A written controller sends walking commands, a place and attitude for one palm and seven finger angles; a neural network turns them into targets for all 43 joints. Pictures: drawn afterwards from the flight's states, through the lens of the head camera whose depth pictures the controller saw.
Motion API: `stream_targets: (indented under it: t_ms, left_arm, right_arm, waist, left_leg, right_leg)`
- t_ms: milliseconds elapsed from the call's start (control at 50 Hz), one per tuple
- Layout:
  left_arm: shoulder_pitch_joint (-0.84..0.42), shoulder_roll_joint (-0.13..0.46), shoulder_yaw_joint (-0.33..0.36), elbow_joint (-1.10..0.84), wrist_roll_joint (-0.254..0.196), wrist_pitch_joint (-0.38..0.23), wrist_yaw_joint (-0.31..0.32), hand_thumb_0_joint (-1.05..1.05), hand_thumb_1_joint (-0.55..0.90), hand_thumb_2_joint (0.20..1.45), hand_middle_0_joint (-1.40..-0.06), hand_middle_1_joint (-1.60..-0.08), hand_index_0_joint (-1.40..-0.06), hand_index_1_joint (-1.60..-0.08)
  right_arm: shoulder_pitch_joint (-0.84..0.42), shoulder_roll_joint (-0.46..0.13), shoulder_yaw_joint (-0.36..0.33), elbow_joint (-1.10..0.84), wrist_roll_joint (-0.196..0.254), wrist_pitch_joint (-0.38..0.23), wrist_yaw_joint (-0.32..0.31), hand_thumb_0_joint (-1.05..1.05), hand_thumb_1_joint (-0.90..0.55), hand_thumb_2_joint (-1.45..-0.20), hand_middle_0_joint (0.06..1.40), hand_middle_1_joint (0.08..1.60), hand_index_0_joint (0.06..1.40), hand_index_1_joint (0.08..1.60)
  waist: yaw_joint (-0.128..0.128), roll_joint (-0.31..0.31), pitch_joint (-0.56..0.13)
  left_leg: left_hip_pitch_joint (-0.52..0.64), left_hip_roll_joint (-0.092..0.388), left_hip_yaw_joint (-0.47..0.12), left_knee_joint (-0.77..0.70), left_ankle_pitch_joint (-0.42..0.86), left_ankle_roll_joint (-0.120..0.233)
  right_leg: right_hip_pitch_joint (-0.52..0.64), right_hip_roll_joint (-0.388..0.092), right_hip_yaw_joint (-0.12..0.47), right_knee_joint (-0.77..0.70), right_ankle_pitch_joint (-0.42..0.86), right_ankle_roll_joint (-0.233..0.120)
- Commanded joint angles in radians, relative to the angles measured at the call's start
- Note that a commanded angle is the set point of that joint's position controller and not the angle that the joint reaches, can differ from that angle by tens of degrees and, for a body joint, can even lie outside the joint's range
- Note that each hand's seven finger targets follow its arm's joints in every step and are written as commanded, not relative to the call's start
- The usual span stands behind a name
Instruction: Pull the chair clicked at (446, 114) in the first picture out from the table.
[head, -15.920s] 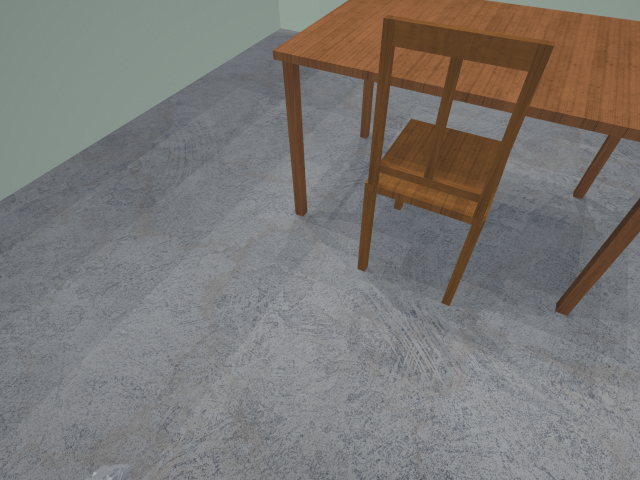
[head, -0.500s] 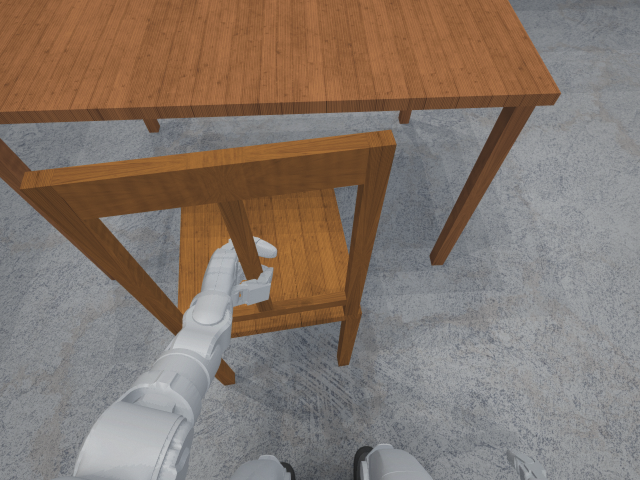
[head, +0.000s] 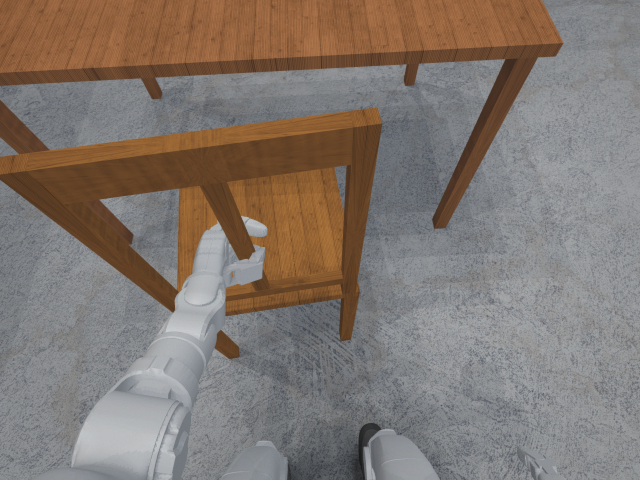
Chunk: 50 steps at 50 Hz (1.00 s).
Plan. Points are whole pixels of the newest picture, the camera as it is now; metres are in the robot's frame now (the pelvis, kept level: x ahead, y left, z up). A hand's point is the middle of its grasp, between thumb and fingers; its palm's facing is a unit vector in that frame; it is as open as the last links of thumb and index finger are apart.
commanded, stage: step backward, pulling the chair out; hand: left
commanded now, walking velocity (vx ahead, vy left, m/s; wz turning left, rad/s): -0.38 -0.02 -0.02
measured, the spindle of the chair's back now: (242, 246) +0.42 +0.10 -0.06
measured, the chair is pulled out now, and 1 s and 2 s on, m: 0.24 0.45 0.69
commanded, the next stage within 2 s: stop walking, hand still on the chair in 1.38 s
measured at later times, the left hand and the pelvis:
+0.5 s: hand (229, 340) +0.29 +0.11 -0.06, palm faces -0.14 -0.98 -0.16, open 5.6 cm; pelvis -0.10 +0.04 -0.01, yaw -1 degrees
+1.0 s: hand (220, 433) +0.18 +0.12 -0.06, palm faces -0.13 -0.98 -0.16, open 5.6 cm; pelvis -0.21 +0.05 +0.00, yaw +0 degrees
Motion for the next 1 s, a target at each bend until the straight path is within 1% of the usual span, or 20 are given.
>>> stream_targets:
  t_ms: [0,60,100,180,220,260,280,320,360,440,500,540,580,620,700,740,780,900,940,980]
  left_arm:
    - [-0.288,0.165,-0.029,-0.218,0.008,-0.008,0.011,0.0,0.9,0.9,-0.5,-1.45,-0.5,-1.45]
    - [-0.315,0.109,-0.088,-0.254,-0.001,-0.01,-0.004,0.0,0.9,0.9,-0.5,-1.45,-0.5,-1.45]
    - [-0.372,0.069,-0.113,-0.318,0.015,-0.03,-0.009,0.0,0.9,0.9,-0.5,-1.45,-0.5,-1.45]
    - [-0.342,0.085,-0.065,-0.272,0.022,-0.059,-0.009,0.0,0.9,0.9,-0.5,-1.45,-0.5,-1.45]
    - [-0.364,0.083,-0.063,-0.231,0.03,-0.082,-0.006,0.0,0.9,0.9,-0.5,-1.45,-0.5,-1.45]
    - [-0.381,0.116,-0.053,-0.194,0.038,-0.098,-0.006,0.0,0.9,0.9,-0.5,-1.45,-0.5,-1.45]
    - [-0.385,0.137,-0.048,-0.208,0.04,-0.109,-0.004,0.0,0.9,0.9,-0.5,-1.45,-0.5,-1.45]
    - [-0.348,0.21,0.0,-0.148,0.026,-0.108,0.002,0.0,0.9,0.9,-0.5,-1.45,-0.5,-1.45]
    - [-0.304,0.209,-0.006,-0.122,0.027,-0.088,-0.005,0.0,0.9,0.9,-0.5,-1.45,-0.5,-1.45]
    - [-0.32,0.181,-0.009,-0.136,0.023,-0.077,0.002,0.0,0.9,0.9,-0.5,-1.45,-0.5,-1.45]
    - [-0.347,0.124,-0.049,-0.167,0.015,-0.095,-0.005,0.0,0.9,0.9,-0.5,-1.45,-0.5,-1.45]
    - [-0.403,0.099,-0.053,-0.2,0.025,-0.105,-0.009,0.0,0.9,0.9,-0.5,-1.45,-0.5,-1.45]
    - [-0.399,0.117,-0.025,-0.194,0.027,-0.117,-0.002,0.0,0.9,0.9,-0.5,-1.45,-0.5,-1.45]
    - [-0.404,0.104,-0.038,-0.175,0.039,-0.133,-0.003,0.0,0.9,0.9,-0.5,-1.45,-0.5,-1.45]
    - [-0.384,0.155,-0.024,-0.154,0.054,-0.152,-0.007,0.0,0.9,0.9,-0.5,-1.45,-0.5,-1.45]
    - [-0.353,0.251,0.03,-0.146,0.036,-0.146,0.007,0.0,0.9,0.9,-0.5,-1.45,-0.5,-1.45]
    - [-0.302,0.255,0.032,-0.119,0.034,-0.109,0.004,0.0,0.9,0.9,-0.5,-1.45,-0.5,-1.45]
    - [-0.27,0.206,0.018,-0.129,0.021,-0.055,0.012,0.0,0.9,0.9,-0.5,-1.45,-0.5,-1.45]
    - [-0.289,0.174,-0.016,-0.16,0.012,-0.051,0.007,0.0,0.9,0.9,-0.5,-1.45,-0.5,-1.45]
    - [-0.308,0.127,-0.053,-0.192,0.004,-0.051,-0.002,0.0,0.9,0.9,-0.5,-1.45,-0.5,-1.45]
  right_arm:
    - [0.075,-0.102,-0.03,-0.09,0.003,0.003,-0.033,0.0,-0.9,-0.9,0.2,0.3,0.2,0.3]
    - [0.094,-0.124,-0.054,-0.118,0.02,0.031,-0.031,0.0,-0.9,-0.9,0.2,0.3,0.2,0.3]
    - [0.068,-0.096,-0.047,-0.153,-0.009,0.047,-0.022,0.0,-0.9,-0.9,0.2,0.3,0.2,0.3]
    - [0.067,-0.078,-0.055,-0.165,-0.024,0.053,0.012,0.0,-0.9,-0.9,0.2,0.3,0.2,0.3]
    - [0.086,-0.073,-0.052,-0.136,-0.024,0.033,0.025,0.0,-0.9,-0.9,0.2,0.3,0.2,0.3]
    - [0.095,-0.081,-0.052,-0.104,-0.02,0.013,0.025,0.0,-0.9,-0.9,0.2,0.3,0.2,0.3]
    - [0.113,-0.082,-0.053,-0.092,-0.013,0.009,0.022,0.0,-0.9,-0.9,0.2,0.3,0.2,0.3]
    - [0.096,-0.084,-0.064,-0.082,0.007,-0.008,-0.002,0.0,-0.9,-0.9,0.2,0.3,0.2,0.3]
    - [0.053,-0.081,-0.044,-0.084,0.004,-0.025,-0.008,0.0,-0.9,-0.9,0.2,0.3,0.2,0.3]
    - [0.074,-0.075,-0.021,-0.046,-0.005,-0.035,-0.026,0.0,-0.9,-0.9,0.2,0.3,0.2,0.3]
    - [0.071,-0.103,-0.048,-0.089,-0.005,-0.028,-0.019,0.0,-0.9,-0.9,0.2,0.3,0.2,0.3]
    - [0.04,-0.066,-0.033,-0.106,-0.028,-0.023,-0.008,0.0,-0.9,-0.9,0.2,0.3,0.2,0.3]
    - [0.088,-0.068,-0.048,-0.091,-0.031,-0.026,0.007,0.0,-0.9,-0.9,0.2,0.3,0.2,0.3]
    - [0.12,-0.077,-0.058,-0.074,-0.028,-0.04,0.028,0.0,-0.9,-0.9,0.2,0.3,0.2,0.3]
    - [0.109,-0.076,-0.052,-0.063,-0.016,-0.048,0.037,0.0,-0.9,-0.9,0.2,0.3,0.2,0.3]
    - [0.107,-0.084,-0.07,-0.081,0.009,-0.055,0.013,0.0,-0.9,-0.9,0.2,0.3,0.2,0.3]
    - [0.049,-0.081,-0.053,-0.09,0.006,-0.061,0.008,0.0,-0.9,-0.9,0.2,0.3,0.2,0.3]
    - [0.083,-0.088,-0.031,-0.069,-0.002,-0.037,-0.015,0.0,-0.9,-0.9,0.2,0.3,0.2,0.3]
    - [0.105,-0.098,-0.039,-0.072,0.001,-0.027,-0.025,0.0,-0.9,-0.9,0.2,0.3,0.2,0.3]
    - [0.11,-0.126,-0.059,-0.099,0.006,-0.012,-0.019,0.0,-0.9,-0.9,0.2,0.3,0.2,0.3]
  waist:
    - [0.061,-0.16,-0.601]
    - [0.048,-0.12,-0.62]
    - [0.039,0.124,-0.625]
    - [0.066,0.199,-0.526]
    - [0.062,0.145,-0.475]
    - [0.061,0.102,-0.469]
    - [0.053,0.063,-0.514]
    - [0.065,-0.198,-0.598]
    - [0.097,-0.142,-0.545]
    - [0.069,-0.194,-0.57]
    - [0.075,0.046,-0.531]
    - [0.073,0.201,-0.496]
    - [0.067,0.146,-0.507]
    - [0.049,0.139,-0.529]
    - [0.053,0.104,-0.528]
    - [0.058,-0.184,-0.588]
    - [0.099,-0.101,-0.56]
    - [0.08,-0.16,-0.587]
    - [0.062,-0.161,-0.6]
    - [0.065,-0.019,-0.573]
  left_leg:
    - [0.116,0.06,0.03,-0.244,0.22,0.002]
    - [0.333,0.15,0.053,-0.28,0.707,0.031]
    - [0.393,0.189,0.006,-0.255,0.948,0.046]
    - [0.343,0.293,-0.084,-0.277,0.934,0.128]
    - [0.376,0.291,-0.073,-0.21,1.012,0.129]
    - [0.306,0.243,-0.028,-0.144,0.914,0.083]
    - [0.279,0.192,0.026,-0.102,0.817,0.043]
    - [0.092,0.061,0.046,0.068,0.115,-0.014]
    - [0.018,0.039,-0.032,0.144,-0.085,-0.002]
    - [0.139,0.049,0.031,-0.187,0.135,0.007]
    - [0.212,0.222,-0.065,-0.328,0.566,0.095]
    - [0.166,0.312,-0.177,-0.355,0.641,0.157]
    - [0.324,0.336,-0.197,-0.262,0.902,0.199]
    - [0.471,0.313,-0.161,-0.178,1.097,0.17]
    - [0.275,0.216,-0.054,-0.115,0.825,0.084]
    - [0.089,0.062,0.05,0.041,0.176,-0.003]
    - [-0.017,0.036,-0.042,0.187,-0.072,-0.003]
    - [0.094,0.031,0.021,-0.139,0.063,-0.007]
    - [0.206,0.075,0.052,-0.303,0.282,0.009]
    - [0.319,0.189,0.017,-0.342,0.656,0.053]
  right_leg:
    - [0.504,-0.254,0.113,-0.012,0.86,-0.062]
    - [0.361,-0.115,0.038,-0.009,0.639,0.02]
    - [0.268,-0.077,0.01,0.072,0.512,0.024]
    - [0.135,-0.002,0.019,0.169,-0.121,0.006]
    - [0.128,-0.005,0.034,0.073,-0.022,0.002]
    - [0.211,-0.035,0.051,-0.021,0.238,-0.004]
    - [0.278,-0.08,0.081,-0.057,0.518,-0.012]
    - [0.415,-0.265,0.235,-0.08,0.835,-0.103]
    - [0.338,-0.33,0.25,-0.107,0.641,-0.145]
    - [0.331,-0.22,0.119,-0.051,0.553,-0.051]
    - [0.201,-0.031,0.021,0.082,0.124,0.042]
    - [0.132,0.0,0.027,0.273,-0.189,0.028]
    - [0.062,0.011,0.056,0.254,-0.244,0.015]
    - [0.062,0.014,0.061,0.095,-0.144,0.01]
    - [0.278,-0.058,0.111,-0.077,0.388,-0.003]
    - [0.422,-0.241,0.256,-0.092,0.756,-0.067]
    - [0.39,-0.342,0.306,-0.09,0.711,-0.15]
    - [0.45,-0.259,0.171,-0.055,0.747,-0.091]
    - [0.404,-0.199,0.125,-0.033,0.64,-0.04]
    - [0.286,-0.072,0.054,0.002,0.419,0.027]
